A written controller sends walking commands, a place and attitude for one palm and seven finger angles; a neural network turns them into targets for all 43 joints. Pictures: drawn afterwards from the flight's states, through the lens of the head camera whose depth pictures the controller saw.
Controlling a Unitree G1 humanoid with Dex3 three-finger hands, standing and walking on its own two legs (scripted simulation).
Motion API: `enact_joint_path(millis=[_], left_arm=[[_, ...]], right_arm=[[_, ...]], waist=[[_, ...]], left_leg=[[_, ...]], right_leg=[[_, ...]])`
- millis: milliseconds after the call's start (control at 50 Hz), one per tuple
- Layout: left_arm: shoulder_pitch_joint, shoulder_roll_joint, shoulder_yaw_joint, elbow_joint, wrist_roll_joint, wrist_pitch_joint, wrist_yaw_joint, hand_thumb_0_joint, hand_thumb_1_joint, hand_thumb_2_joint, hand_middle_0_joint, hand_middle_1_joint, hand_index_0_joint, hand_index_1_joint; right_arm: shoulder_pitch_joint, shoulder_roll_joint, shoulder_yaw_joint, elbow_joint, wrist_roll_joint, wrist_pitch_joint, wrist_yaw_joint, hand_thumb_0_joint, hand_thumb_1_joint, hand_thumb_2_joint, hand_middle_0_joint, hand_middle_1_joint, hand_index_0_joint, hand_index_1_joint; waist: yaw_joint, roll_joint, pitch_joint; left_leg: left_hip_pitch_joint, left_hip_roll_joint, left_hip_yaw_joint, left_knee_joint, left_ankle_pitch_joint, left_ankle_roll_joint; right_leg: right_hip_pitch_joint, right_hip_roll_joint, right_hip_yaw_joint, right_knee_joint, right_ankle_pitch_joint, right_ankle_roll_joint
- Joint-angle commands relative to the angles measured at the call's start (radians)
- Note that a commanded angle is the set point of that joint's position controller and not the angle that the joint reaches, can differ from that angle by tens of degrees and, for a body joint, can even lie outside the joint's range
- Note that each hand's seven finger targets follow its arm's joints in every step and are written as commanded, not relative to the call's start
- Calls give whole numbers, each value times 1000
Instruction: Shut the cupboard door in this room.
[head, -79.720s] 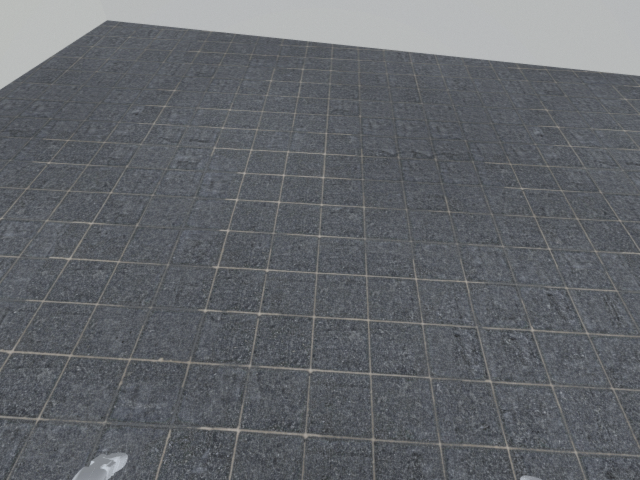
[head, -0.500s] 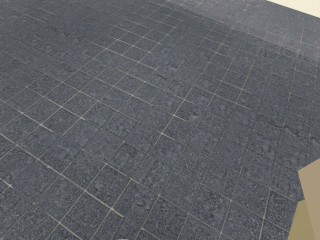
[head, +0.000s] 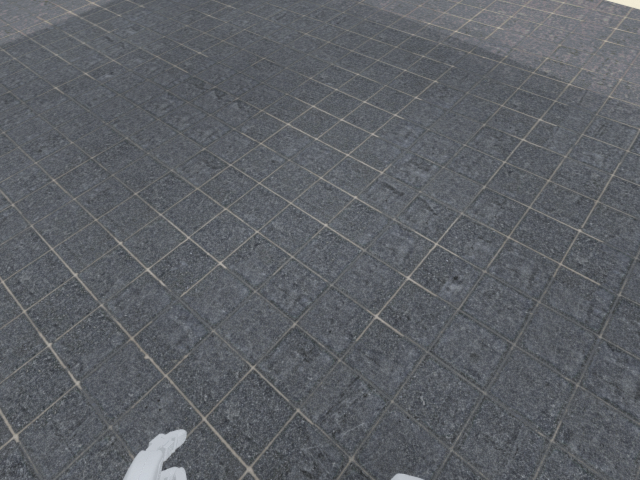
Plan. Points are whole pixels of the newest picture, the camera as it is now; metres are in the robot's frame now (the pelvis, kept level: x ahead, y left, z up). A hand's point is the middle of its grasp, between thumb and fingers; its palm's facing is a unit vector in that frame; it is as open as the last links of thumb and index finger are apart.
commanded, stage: walk to a spot facing it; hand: left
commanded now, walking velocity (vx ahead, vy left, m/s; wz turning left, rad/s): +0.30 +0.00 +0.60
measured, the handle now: out of the picture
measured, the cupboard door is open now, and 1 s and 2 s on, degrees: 27 27 27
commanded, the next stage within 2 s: turn to face it in 0.46 s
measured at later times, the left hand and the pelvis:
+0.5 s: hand out of the picture +0.10 +0.22 -0.19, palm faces +0.37 -0.90 -0.21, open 7.4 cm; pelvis +0.20 +0.05 -0.01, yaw +19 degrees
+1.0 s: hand (193, 335) +0.36 +0.25 -0.16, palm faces +0.25 -0.95 -0.19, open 7.3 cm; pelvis +0.34 +0.06 +0.00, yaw +13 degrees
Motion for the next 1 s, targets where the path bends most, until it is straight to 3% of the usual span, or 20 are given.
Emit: enact_joint_path(millis=[0,140,260,300,340,360,380,400,420,460,520,600,700,800,840,860,880,900,920,980], left_arm=[[97,120,35,-14,-4,-12,30,0,900,900,-200,-300,-200,-300],[241,96,29,67,-3,-39,37,0,900,900,-200,-300,-200,-300],[294,133,33,103,0,-33,38,0,900,900,-200,-300,-200,-300],[274,168,40,91,-2,-30,36,0,900,900,-200,-300,-200,-300],[242,205,48,81,-9,-24,33,0,900,900,-200,-300,-200,-300],[218,200,48,71,-16,-20,27,0,900,900,-200,-300,-200,-300],[218,152,42,27,-31,-11,9,0,900,900,-200,-300,-200,-300],[137,147,30,-34,-28,-4,15,0,900,900,-200,-300,-200,-300],[84,151,33,-58,-26,2,23,0,900,900,-200,-300,-200,-300],[113,112,36,-26,-10,8,24,0,900,900,-200,-300,-200,-300],[187,99,43,20,0,41,16,0,900,900,-200,-300,-200,-300],[198,65,23,38,-5,54,24,0,900,900,-200,-300,-200,-300],[100,35,-7,39,-12,62,29,0,900,900,-200,-300,-200,-300],[84,58,7,30,-12,69,21,0,900,900,-200,-300,-200,-300],[151,75,18,44,-9,62,17,0,900,900,-200,-300,-200,-300],[200,124,29,55,-5,51,19,0,900,900,-200,-300,-200,-300],[255,193,42,67,3,40,27,0,900,900,-200,-300,-200,-300],[290,218,42,80,-13,38,32,0,900,900,-200,-300,-200,-300],[255,192,46,73,-13,41,43,0,900,900,-200,-300,-200,-300],[151,160,48,44,-17,51,52,0,900,900,-200,-300,-200,-300]], right_arm=[[-51,-37,-12,-91,-4,-27,21,0,-900,-900,200,300,200,300],[-173,10,2,-136,-3,-9,39,0,-900,-900,200,300,200,300],[-327,1,23,-202,-3,-24,52,0,-900,-900,200,300,200,300],[-273,-20,19,-198,-4,-29,46,0,-900,-900,200,300,200,300],[-127,-73,1,-167,-8,-33,36,0,-900,-900,200,300,200,300],[14,-144,-18,-136,-13,-35,31,0,-900,-900,200,300,200,300],[114,-286,-55,-122,-21,-40,19,0,-900,-900,200,300,200,300],[149,-338,-61,-111,1,-38,2,0,-900,-900,200,300,200,300],[102,-322,-54,-114,7,-32,-9,0,-900,-900,200,300,200,300],[-72,-221,-22,-182,1,-49,-16,0,-900,-900,200,300,200,300],[-144,-155,-1,-187,0,-58,-19,0,-900,-900,200,300,200,300],[-91,-109,14,-147,5,-64,-30,0,-900,-900,200,300,200,300],[-40,-64,25,-82,2,-62,-38,0,-900,-900,200,300,200,300],[-41,-88,11,-59,-3,-35,-49,0,-900,-900,200,300,200,300],[-48,-94,7,-62,3,-25,-50,0,-900,-900,200,300,200,300],[-46,-76,5,-70,11,-24,-46,0,-900,-900,200,300,200,300],[-40,-35,6,-88,17,-28,-43,0,-900,-900,200,300,200,300],[-47,-36,10,-100,19,-18,-47,0,-900,-900,200,300,200,300],[-84,-40,12,-107,16,-11,-51,0,-900,-900,200,300,200,300],[-121,-46,5,-103,19,-4,-42,0,-900,-900,200,300,200,300]], waist=[[19,-174,-51],[38,-152,-55],[67,-158,-13],[35,-174,-47],[-46,-171,-127],[-125,-82,-205],[-149,206,-292],[-155,169,-349],[-118,9,-251],[-34,32,-116],[31,40,-86],[49,16,-167],[36,61,-94],[38,65,-28],[65,14,-48],[81,-71,-70],[91,-258,-125],[93,-284,-153],[85,-265,-145],[56,-156,-166]], left_leg=[[-266,109,13,202,201,-15],[-394,111,104,-24,250,-43],[-336,95,184,-347,221,-5],[-215,36,236,-400,182,27],[39,-25,258,-479,221,56],[298,8,177,-566,308,79],[535,302,-279,-614,524,209],[599,446,-544,-719,668,295],[484,465,-478,-747,593,296],[190,356,-330,-794,377,204],[65,244,-182,-816,491,155],[158,232,-99,-792,731,158],[156,224,12,-786,842,125],[154,287,37,-700,758,111],[131,246,77,-588,639,61],[53,187,115,-463,516,17],[-108,60,205,-238,165,-40],[-164,13,154,-58,-182,-67],[-222,40,66,10,-151,-70],[-224,82,39,48,-8,-83]], right_leg=[[154,-282,212,-435,-76,-24],[380,-267,-29,-380,491,-47],[481,-306,-101,-309,688,-54],[478,-316,-135,-215,870,-51],[394,-297,-188,12,922,-22],[223,-261,-192,263,694,9],[-127,-74,-168,611,-127,74],[-305,-8,13,769,-355,76],[-333,-55,97,787,-285,65],[-275,-97,123,709,-180,75],[-173,-79,135,593,-65,96],[-154,-50,129,474,15,104],[-55,-7,116,205,81,81],[56,36,95,10,47,47],[162,44,95,-124,182,37],[261,-22,217,-160,429,5],[384,-231,471,-204,765,-107],[391,-350,563,-267,886,-233],[407,-303,560,-269,882,-253],[342,-204,432,-267,701,-203]])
